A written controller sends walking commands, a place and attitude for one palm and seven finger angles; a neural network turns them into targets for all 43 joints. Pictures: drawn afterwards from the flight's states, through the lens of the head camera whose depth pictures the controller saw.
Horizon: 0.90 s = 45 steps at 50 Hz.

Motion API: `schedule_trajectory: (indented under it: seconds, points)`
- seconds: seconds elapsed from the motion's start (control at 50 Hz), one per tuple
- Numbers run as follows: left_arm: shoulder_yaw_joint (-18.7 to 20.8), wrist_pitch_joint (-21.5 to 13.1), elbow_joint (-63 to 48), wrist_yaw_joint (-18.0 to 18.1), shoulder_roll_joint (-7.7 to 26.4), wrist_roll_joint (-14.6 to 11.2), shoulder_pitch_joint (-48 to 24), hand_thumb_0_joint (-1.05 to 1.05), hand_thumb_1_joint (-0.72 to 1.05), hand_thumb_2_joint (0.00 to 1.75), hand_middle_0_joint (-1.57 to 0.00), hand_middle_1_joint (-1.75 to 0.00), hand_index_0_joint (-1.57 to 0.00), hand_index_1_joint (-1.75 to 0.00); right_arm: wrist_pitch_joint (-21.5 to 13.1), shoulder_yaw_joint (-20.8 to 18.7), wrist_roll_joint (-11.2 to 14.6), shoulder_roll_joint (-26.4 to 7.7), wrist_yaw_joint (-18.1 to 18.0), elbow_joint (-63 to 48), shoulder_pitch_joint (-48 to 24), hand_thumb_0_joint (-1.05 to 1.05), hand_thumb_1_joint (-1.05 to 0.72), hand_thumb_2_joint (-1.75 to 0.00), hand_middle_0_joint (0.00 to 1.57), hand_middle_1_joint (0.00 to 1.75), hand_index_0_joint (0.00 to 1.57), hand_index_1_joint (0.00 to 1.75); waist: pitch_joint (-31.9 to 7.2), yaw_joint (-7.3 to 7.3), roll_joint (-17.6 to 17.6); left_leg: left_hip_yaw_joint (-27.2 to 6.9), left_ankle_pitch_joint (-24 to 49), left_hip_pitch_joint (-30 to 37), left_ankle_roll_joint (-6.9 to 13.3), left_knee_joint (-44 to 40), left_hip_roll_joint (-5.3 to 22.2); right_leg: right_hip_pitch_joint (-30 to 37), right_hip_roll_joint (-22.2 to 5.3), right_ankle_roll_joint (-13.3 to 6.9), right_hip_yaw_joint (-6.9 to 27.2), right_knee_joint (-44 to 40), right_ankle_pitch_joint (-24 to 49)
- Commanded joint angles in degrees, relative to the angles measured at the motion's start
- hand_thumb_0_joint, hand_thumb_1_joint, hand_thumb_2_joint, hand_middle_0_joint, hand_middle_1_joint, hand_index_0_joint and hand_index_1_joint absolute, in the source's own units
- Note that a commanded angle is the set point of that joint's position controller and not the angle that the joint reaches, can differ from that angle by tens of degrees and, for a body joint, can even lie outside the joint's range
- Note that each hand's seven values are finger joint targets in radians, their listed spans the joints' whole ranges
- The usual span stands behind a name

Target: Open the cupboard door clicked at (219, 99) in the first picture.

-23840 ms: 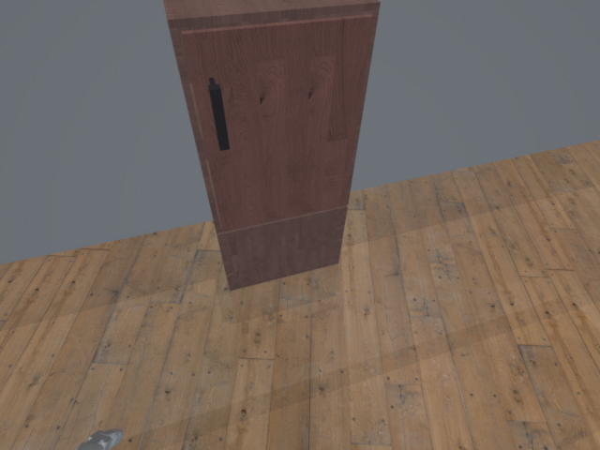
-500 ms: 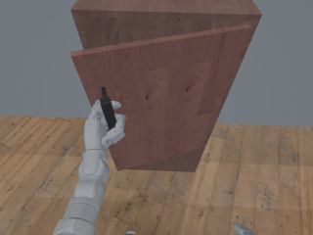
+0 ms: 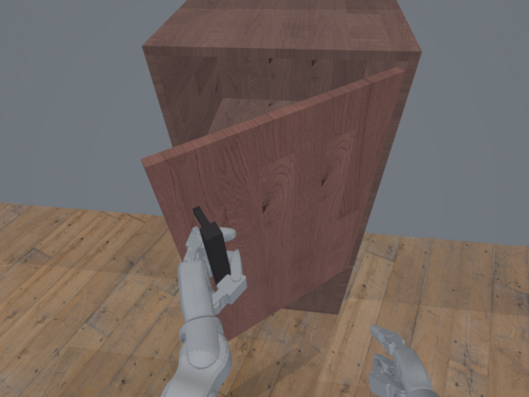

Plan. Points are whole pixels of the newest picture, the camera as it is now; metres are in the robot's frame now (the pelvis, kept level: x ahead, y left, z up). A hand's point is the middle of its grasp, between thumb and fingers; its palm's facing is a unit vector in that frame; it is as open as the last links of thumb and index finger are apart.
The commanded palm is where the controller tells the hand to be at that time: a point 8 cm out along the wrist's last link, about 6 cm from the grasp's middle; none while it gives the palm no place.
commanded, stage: open thumb and fingers to let go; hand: left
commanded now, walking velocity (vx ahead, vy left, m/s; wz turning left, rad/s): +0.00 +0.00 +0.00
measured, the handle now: (212, 252) +0.32 +0.09 +0.07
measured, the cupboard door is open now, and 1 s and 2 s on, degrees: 39 37 39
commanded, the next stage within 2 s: slide the hand sideways off the handle in 0.76 s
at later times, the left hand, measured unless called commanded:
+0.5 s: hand (230, 278) +0.28 +0.06 +0.07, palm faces +0.27 -0.96 +0.00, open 13.0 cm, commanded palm +0.24 +0.10 +0.07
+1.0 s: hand (222, 298) +0.25 +0.07 +0.06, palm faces -0.08 -0.99 -0.06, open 16.3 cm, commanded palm +0.24 +0.09 +0.07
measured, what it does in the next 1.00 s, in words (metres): stands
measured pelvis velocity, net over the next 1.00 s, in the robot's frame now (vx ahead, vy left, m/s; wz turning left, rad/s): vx -0.01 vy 0.03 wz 0.00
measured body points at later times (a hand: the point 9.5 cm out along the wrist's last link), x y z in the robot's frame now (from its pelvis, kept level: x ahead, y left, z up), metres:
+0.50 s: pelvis +0.01 -0.01 +0.00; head +0.02 -0.04 +0.45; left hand +0.26 +0.11 +0.07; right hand +0.17 -0.23 -0.10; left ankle +0.03 +0.14 -0.69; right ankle -0.03 -0.05 -0.69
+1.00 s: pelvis -0.01 +0.03 -0.01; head +0.00 +0.01 +0.44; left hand +0.25 +0.12 +0.07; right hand +0.16 -0.19 -0.10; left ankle +0.03 +0.14 -0.69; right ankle -0.03 -0.05 -0.69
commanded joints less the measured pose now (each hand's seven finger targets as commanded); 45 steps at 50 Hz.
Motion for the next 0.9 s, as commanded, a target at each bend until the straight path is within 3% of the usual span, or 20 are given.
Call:
schedule_trajectory:
  seconds: [0.0, 0.02, 0.06, 0.12, 0.24, 0.28, 0.32, 0.36, 0.44, 0.58, 0.64, 0.72, 0.82, 0.84, 0.86, 0.88]
  points:
    - [2.8, -5.24, -10.51, 0.73, -4.79, 0.89, -13.34, 0.0, 0.62, 0.78, -0.38, -1.32, -0.38, -1.32, -3.24, -2.13, -0.46, -4.01, -0.87, -7.42, -5.91, 0.0, -0.9, -0.9, 0.2, 0.3, 0.2, 0.3, -8.7, 0.68, -7.85, 0.97, 6.21, 3.51, 2.42, -1.03, -1.24, -0.92, -7.55, 6.62, 10.81, -13.22, 20.08]
    - [2.82, -5.59, -10.3, 0.25, -4.57, 0.66, -13.02, 0.0, 0.55, 0.75, -0.38, -1.31, -0.38, -1.31, -3.33, -2.25, -0.39, -4.09, -0.92, -7.34, -5.36, 0.0, -0.9, -0.9, 0.2, 0.3, 0.2, 0.3, -9.44, 0.7, -9.52, 0.87, 6.7, 2.84, 2.41, -1.11, -1.33, 0.47, -7.9, 6.91, 11.31, -13.04, 22.33]
    - [3.04, -6.29, -11.85, -0.49, -3.86, 0.48, -12.73, 0.0, 0.41, 0.69, -0.36, -1.3, -0.36, -1.3, -3.29, -2.89, -0.2, -4.35, -1.0, -7.39, -4.71, 0.0, -0.9, -0.9, 0.2, 0.3, 0.2, 0.3, -12.52, 1.14, -9.51, 1.11, 8.37, 3.26, 2.5, -1.34, -1.3, 2.82, -8.04, 7.09, 11.33, -11.81, 27.28]
    - [1.75, -6.42, -11.46, -1.38, -4.68, 0.45, -12.78, 0.0, 0.2, 0.6, -0.35, -1.27, -0.35, -1.27, -3.39, -3.13, 0.03, -4.75, -1.17, -7.23, -3.76, 0.0, -0.9, -0.9, 0.2, 0.3, 0.2, 0.3, -11.72, 0.36, -10.8, 1.27, 9.05, 2.89, 2.66, -1.07, -1.32, 3.34, -8.46, 7.63, 11.55, -11.77, 31.21]
    - [1.77, -7.18, -12.49, -2.5, -4.39, 0.24, -7.97, 0.0, -0.22, 0.42, -0.32, -1.23, -0.32, -1.23, -3.92, -3.55, 0.22, -5.15, -1.14, -7.61, -2.44, 0.0, -0.9, -0.9, 0.2, 0.3, 0.2, 0.3, -11.81, 1.02, -11.99, 1.2, 10.52, 3.02, 2.76, -1.51, -1.31, 5.06, -8.51, 7.91, 10.9, -10.88, 36.83]
    - [1.65, -7.45, -13.65, -2.62, -4.46, 0.14, -6.65, 0.0, -0.36, 0.36, -0.31, -1.22, -0.31, -1.22, -4.06, -3.52, 0.26, -4.99, -1.05, -7.98, -2.41, 0.0, -0.9, -0.9, 0.2, 0.3, 0.2, 0.3, -12.23, 1.46, -10.37, 1.45, 10.67, 3.28, 2.68, -1.73, -1.35, 5.27, -8.47, 7.79, 10.65, -10.59, 37.16]
    - [2.59, -7.65, -13.99, -2.5, -3.51, 0.06, -6.33, 0.0, -0.5, 0.3, -0.3, -1.2, -0.3, -1.2, -4.18, -3.5, 0.2, -5.01, -1.1, -7.79, -2.13, 0.0, -0.9, -0.9, 0.2, 0.3, 0.2, 0.3, -12.04, 1.28, -11.18, 1.46, 10.3, 3.07, 2.63, -1.66, -1.3, 5.14, -8.43, 7.87, 10.81, -10.8, 36.56]
    - [2.82, -7.71, -14.17, -2.67, -3.44, -0.21, -4.33, 0.0, -0.5, 0.3, -0.3, -1.2, -0.3, -1.2, -4.29, -3.44, 0.25, -4.94, -1.09, -8.15, -2.12, 0.0, -0.9, -0.9, 0.2, 0.3, 0.2, 0.3, -11.19, 1.64, -11.27, 1.42, 10.56, 3.06, 2.6, -1.8, -1.29, 5.28, -8.35, 7.81, 10.51, -10.67, 37.43]
    - [2.74, -7.92, -15.64, -2.45, -3.56, -0.01, -3.07, 0.0, -0.5, 0.3, -0.27, -1.0, -0.27, -1.0, -4.5, -3.41, 0.26, -4.88, -1.0, -8.5, -2.44, 0.0, -0.9, -0.9, 0.2, 0.3, 0.2, 0.3, -10.46, 1.85, -9.3, 1.72, 10.75, 3.95, 2.66, -1.83, -1.39, 4.52, -7.88, 7.38, 9.88, -10.67, 36.2]
    - [-2.28, -9.42, -15.87, -2.39, -6.52, 1.68, -8.82, 0.0, -0.5, 0.3, -0.21, -0.65, -0.21, -0.65, -5.46, -3.28, 0.26, -5.25, -0.96, -8.38, -2.79, 0.0, -0.9, -0.9, 0.2, 0.3, 0.2, 0.3, -8.22, -0.7, -7.99, 1.2, 8.43, 5.65, 3.3, -1.03, -0.8, -3.01, -6.47, 6.31, 7.12, -10.01, 24.55]
    - [-3.65, -9.37, -16.29, -1.93, -7.75, 2.05, -8.88, 0.0, -0.5, 0.3, -0.18, -0.5, -0.18, -0.5, -5.97, -3.41, 0.4, -5.24, -0.72, -8.71, -3.08, 0.0, -0.9, -0.9, 0.2, 0.3, 0.2, 0.3, -10.28, -0.1, -5.57, 1.07, 9.3, 6.81, 3.4, -0.96, -0.62, -4.14, -5.37, 5.34, 5.18, -8.19, 22.45]
    - [-3.6, -8.31, -15.14, -0.93, -8.33, 1.3, -10.01, 0.0, -0.5, 0.3, -0.15, -0.3, -0.15, -0.3, -5.99, -3.09, 0.5, -4.98, -0.76, -9.08, -3.72, 0.0, -0.9, -0.9, 0.2, 0.3, 0.2, 0.3, -10.59, 0.15, -7.03, 0.92, 8.17, 6.49, 3.28, -1.34, -0.65, -4.34, -4.89, 5.18, 4.43, -8.42, 19.41]
    - [-2.07, -6.27, -13.21, 0.5, -8.11, 0.67, -13.09, 0.0, -0.5, 0.3, -0.15, -0.3, -0.15, -0.3, -5.48, -2.8, 0.44, -4.95, -0.85, -8.8, -4.78, 0.0, -0.9, -0.9, 0.2, 0.3, 0.2, 0.3, -9.96, 0.66, -7.78, 0.91, 7.25, 6.09, 3.14, -1.84, -0.57, -4.71, -4.45, 4.92, 3.92, -8.92, 15.95]
    - [-1.93, -5.9, -13.18, 0.66, -7.89, 0.94, -13.58, 0.0, -0.5, 0.3, -0.15, -0.3, -0.15, -0.3, -5.32, -2.82, 0.54, -4.96, -0.8, -8.63, -4.77, 0.0, -0.9, -0.9, 0.2, 0.3, 0.2, 0.3, -10.14, 0.99, -6.48, 0.81, 7.95, 6.42, 3.12, -1.97, -0.51, -4.55, -4.2, 4.51, 3.79, -8.61, 15.81]
    - [-12.39, -8.4, -12.61, -11.07, -0.53, 6.48, -13.22, 0.0, -0.5, 0.3, -0.15, -0.3, -0.15, -0.3, -4.87, -2.83, 0.99, -7.45, 0.13, -7.22, -1.74, 0.0, -0.9, -0.9, 0.2, 0.3, 0.2, 0.3, -5.75, -3.84, -8.08, 1.02, 9.07, 6.81, 4.18, -1.95, -0.78, -7.74, -4.37, 4.78, 5.16, -7.63, 20.1]
    - [-8.34, -10.93, -15.56, -17.52, 2.52, 4.03, -15.98, 0.0, -0.5, 0.3, -0.15, -0.3, -0.15, -0.3, -4.89, -3.3, 1.27, -6.76, -0.08, -8.82, -0.89, 0.0, -0.9, -0.9, 0.2, 0.3, 0.2, 0.3, -9.92, -2.28, -6.63, 0.95, 10.05, 6.61, 4.44, -1.39, -0.85, -5.47, -4.74, 4.57, 5.23, -6.54, 22.46]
